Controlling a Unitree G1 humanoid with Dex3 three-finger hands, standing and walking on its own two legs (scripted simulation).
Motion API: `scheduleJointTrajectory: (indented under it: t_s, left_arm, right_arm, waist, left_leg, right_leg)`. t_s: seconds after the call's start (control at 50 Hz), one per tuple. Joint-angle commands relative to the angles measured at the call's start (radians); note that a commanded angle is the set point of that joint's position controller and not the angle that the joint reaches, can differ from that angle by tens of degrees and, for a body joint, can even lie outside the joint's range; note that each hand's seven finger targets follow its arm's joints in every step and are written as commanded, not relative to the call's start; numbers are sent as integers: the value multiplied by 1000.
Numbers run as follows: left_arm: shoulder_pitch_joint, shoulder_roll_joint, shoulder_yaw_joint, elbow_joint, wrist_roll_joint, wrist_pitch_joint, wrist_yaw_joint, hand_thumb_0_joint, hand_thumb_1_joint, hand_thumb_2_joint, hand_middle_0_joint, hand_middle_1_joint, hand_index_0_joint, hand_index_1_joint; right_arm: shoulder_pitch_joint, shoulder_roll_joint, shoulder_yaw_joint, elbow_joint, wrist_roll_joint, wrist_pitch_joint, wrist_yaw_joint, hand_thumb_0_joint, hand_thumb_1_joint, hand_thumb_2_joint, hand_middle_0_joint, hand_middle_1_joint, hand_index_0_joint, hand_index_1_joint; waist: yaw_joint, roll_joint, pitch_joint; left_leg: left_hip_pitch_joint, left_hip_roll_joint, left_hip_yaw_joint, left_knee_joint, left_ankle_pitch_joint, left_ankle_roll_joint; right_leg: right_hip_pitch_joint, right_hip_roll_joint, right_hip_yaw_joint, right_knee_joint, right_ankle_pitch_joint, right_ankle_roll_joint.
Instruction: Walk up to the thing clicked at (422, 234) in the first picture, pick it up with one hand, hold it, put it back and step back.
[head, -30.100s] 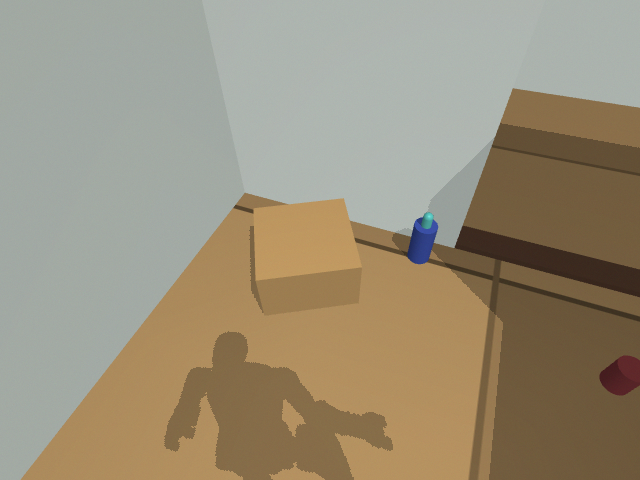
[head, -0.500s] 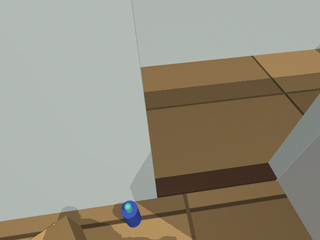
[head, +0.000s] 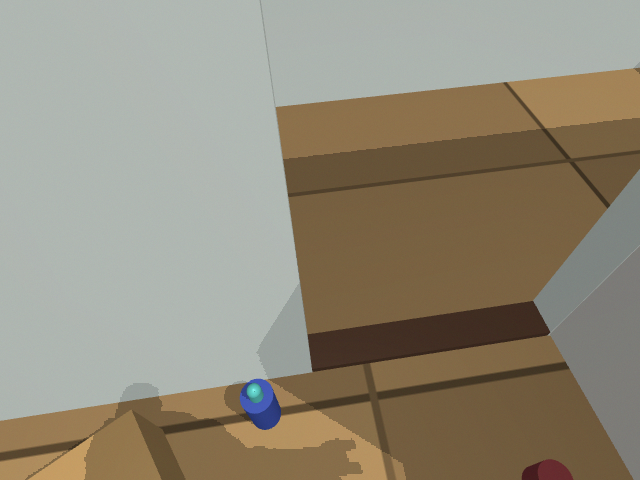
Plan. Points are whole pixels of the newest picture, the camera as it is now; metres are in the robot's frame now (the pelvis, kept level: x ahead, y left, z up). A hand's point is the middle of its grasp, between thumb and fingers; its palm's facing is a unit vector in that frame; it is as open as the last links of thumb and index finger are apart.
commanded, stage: step back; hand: left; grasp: from the side
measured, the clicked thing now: (260, 402) +0.39 +0.22 -0.65
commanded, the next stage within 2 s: none
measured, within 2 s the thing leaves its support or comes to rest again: neither
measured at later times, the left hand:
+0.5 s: hand out of the picture +0.04 +0.31 -0.18, palm faces -0.10 -0.93 -0.37, open 7.4 cm
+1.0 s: hand out of the picture -0.07 +0.29 -0.16, palm faces -0.04 -0.92 -0.39, open 7.4 cm
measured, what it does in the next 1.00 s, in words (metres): walks backwards: right foot, then left foot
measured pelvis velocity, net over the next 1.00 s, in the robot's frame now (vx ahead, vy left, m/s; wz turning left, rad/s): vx -0.22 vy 0.04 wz -0.02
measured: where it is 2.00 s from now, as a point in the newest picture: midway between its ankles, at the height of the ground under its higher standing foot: outside the picture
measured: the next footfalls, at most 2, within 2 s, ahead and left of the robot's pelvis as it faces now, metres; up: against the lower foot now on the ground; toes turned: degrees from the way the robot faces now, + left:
right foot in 0.66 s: -0.12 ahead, -0.09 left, +0.00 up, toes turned -3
left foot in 1.00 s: -0.19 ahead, +0.15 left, +0.00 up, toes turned -4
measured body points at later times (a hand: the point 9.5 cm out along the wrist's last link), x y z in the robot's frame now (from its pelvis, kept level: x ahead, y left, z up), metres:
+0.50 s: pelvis -0.09 +0.05 -0.01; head -0.01 +0.07 +0.43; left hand +0.04 +0.36 -0.15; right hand -0.03 -0.26 -0.13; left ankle -0.05 +0.14 -0.74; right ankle -0.14 -0.09 -0.67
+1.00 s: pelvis -0.22 +0.04 -0.02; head -0.15 +0.03 +0.42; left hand -0.07 +0.34 -0.13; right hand -0.15 -0.29 -0.14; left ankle -0.23 +0.15 -0.74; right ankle -0.16 -0.09 -0.74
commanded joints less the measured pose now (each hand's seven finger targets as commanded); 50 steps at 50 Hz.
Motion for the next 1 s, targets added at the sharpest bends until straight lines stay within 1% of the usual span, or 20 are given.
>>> scheduleJointTrajectory:
  t_s: [0.0,0.04,0.08,0.14,0.16,0.18,0.2,0.24,0.28,0.48,0.56,0.62,0.64,0.66,0.68,0.74,0.86,0.94,0.96,0.98]
  left_arm:
    - [-31,302,67,-129,12,-8,20,0,900,900,-200,-300,-200,-300]
    - [-61,316,74,-180,34,-5,23,0,900,900,-200,-300,-200,-300]
    - [-116,299,71,-217,39,-1,26,0,900,900,-200,-300,-200,-300]
    - [-116,266,54,-243,31,20,26,0,900,900,-200,-300,-200,-300]
    - [-89,217,46,-258,19,32,24,0,900,900,-200,-300,-200,-300]
    - [-57,172,38,-262,15,39,29,0,900,900,-200,-300,-200,-300]
    - [-48,204,49,-259,21,43,40,0,900,900,-200,-300,-200,-300]
    - [-48,218,53,-240,22,43,49,0,900,900,-200,-300,-200,-300]
    - [39,225,54,-225,12,43,40,0,900,900,-200,-300,-200,-300]
    - [45,205,79,-311,24,30,19,0,900,900,-200,-300,-200,-300]
    - [112,197,85,-289,28,22,7,0,900,900,-200,-300,-200,-300]
    - [224,204,94,-249,42,10,7,0,900,900,-200,-300,-200,-300]
    - [213,275,112,-269,55,4,7,0,900,900,-200,-300,-200,-300]
    - [139,377,130,-298,42,9,3,0,900,900,-200,-300,-200,-300]
    - [76,381,130,-342,55,0,6,0,900,900,-200,-300,-200,-300]
    - [-29,258,99,-367,39,0,18,0,900,900,-200,-300,-200,-300]
    - [81,239,94,-382,47,12,27,0,900,900,-200,-300,-200,-300]
    - [51,256,85,-403,28,30,19,0,900,900,-200,-300,-200,-300]
    - [60,247,77,-407,26,36,15,0,900,900,-200,-300,-200,-300]
    - [80,207,68,-417,23,40,11,0,900,900,-200,-300,-200,-300]
  right_arm:
    - [25,-196,-61,-96,-1,18,-10,0,-900,-900,200,300,200,300]
    - [70,-190,-69,-119,-8,34,-1,0,-900,-900,200,300,200,300]
    - [121,-196,-77,-131,-2,32,5,0,-900,-900,200,300,200,300]
    - [176,-200,-85,-129,-21,13,-1,0,-900,-900,200,300,200,300]
    - [154,-251,-99,-144,-44,6,-5,0,-900,-900,200,300,200,300]
    - [131,-324,-115,-165,-61,-4,-7,0,-900,-900,200,300,200,300]
    - [126,-377,-123,-186,-49,-8,-8,0,-900,-900,200,300,200,300]
    - [50,-326,-113,-209,-38,-12,-23,0,-900,-900,200,300,200,300]
    - [-4,-275,-101,-237,-46,-16,-36,0,-900,-900,200,300,200,300]
    - [132,-276,-107,-282,-31,-18,-50,0,-900,-900,200,300,200,300]
    - [87,-283,-104,-305,-31,-11,-42,0,-900,-900,200,300,200,300]
    - [34,-261,-87,-315,-13,4,-35,0,-900,-900,200,300,200,300]
    - [46,-219,-74,-323,-7,7,-31,0,-900,-900,200,300,200,300]
    - [-11,-196,-78,-332,-3,12,-41,0,-900,-900,200,300,200,300]
    - [3,-225,-92,-313,-13,20,-48,0,-900,-900,200,300,200,300]
    - [120,-218,-75,-254,11,12,-45,0,-900,-900,200,300,200,300]
    - [102,-209,-61,-287,-6,-1,-44,0,-900,-900,200,300,200,300]
    - [193,-196,-75,-254,-21,-15,-34,0,-900,-900,200,300,200,300]
    - [203,-205,-83,-253,-29,-21,-32,0,-900,-900,200,300,200,300]
    - [190,-266,-99,-268,-48,-28,-33,0,-900,-900,200,300,200,300]
  waist:
    - [-4,-160,-176]
    - [-10,-235,-170]
    - [-38,-226,-174]
    - [-56,-138,-152]
    - [-34,62,-127]
    - [-9,209,-110]
    - [-36,174,-126]
    - [-22,130,-129]
    - [37,129,-126]
    - [-45,116,-162]
    - [-22,132,-198]
    - [42,92,-200]
    - [31,-95,-174]
    - [60,-305,-100]
    - [47,-259,-36]
    - [-34,-143,-43]
    - [49,-200,-116]
    - [-1,-175,-178]
    - [-5,-145,-185]
    - [6,4,-202]
  left_leg:
    - [-30,-58,-5,277,70,53]
    - [-80,-87,-41,474,-303,66]
    - [-66,-57,-80,480,-290,80]
    - [-40,-35,-28,63,64,58]
    - [-27,85,-212,-58,263,76]
    - [49,238,-427,-103,484,129]
    - [-19,321,-464,-81,605,220]
    - [-24,300,-419,-58,552,260]
    - [30,195,-259,-1,536,202]
    - [174,266,-272,51,567,287]
    - [66,232,-231,68,391,241]
    - [-129,173,-167,157,206,139]
    - [-299,57,-121,293,9,74]
    - [-318,-135,-43,540,-364,25]
    - [-273,-117,-161,728,-412,14]
    - [-301,-170,-177,786,-251,11]
    - [-300,-105,-88,473,-298,-8]
    - [-98,-78,5,30,-73,29]
    - [-19,-52,-28,-69,74,40]
    - [71,110,-261,-76,175,89]
  right_leg:
    - [-9,-247,256,-67,411,-215]
    - [-66,-337,315,-75,381,-293]
    - [-108,-302,245,-6,384,-261]
    - [-94,-163,143,173,237,-135]
    - [-161,-36,98,336,51,-85]
    - [-325,124,110,470,-379,-51]
    - [-288,137,213,600,-475,-42]
    - [-304,140,263,768,-405,-46]
    - [-350,136,253,803,-291,-41]
    - [-289,91,161,568,-339,8]
    - [-128,55,76,320,-273,-11]
    - [87,36,80,15,-1,-57]
    - [124,-119,349,-45,21,-110]
    - [-89,-329,571,-137,77,-300]
    - [-220,-385,632,-148,115,-348]
    - [-116,-182,283,-28,312,-221]
    - [124,-207,267,48,404,-247]
    - [100,-169,226,166,374,-190]
    - [33,-146,214,199,305,-148]
    - [-127,-68,172,290,93,-89]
